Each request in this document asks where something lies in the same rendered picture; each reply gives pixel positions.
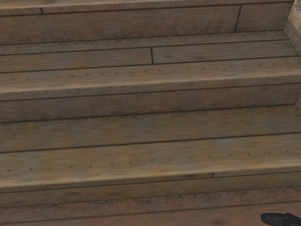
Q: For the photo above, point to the robot right hand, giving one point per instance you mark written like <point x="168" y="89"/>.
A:
<point x="279" y="219"/>

